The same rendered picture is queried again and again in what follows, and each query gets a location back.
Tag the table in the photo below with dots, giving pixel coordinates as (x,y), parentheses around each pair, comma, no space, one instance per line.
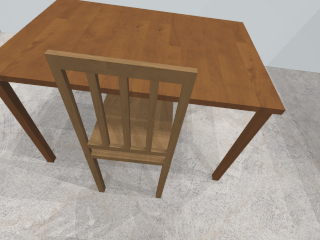
(230,72)

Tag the chair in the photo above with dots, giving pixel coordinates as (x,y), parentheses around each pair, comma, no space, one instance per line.
(128,129)

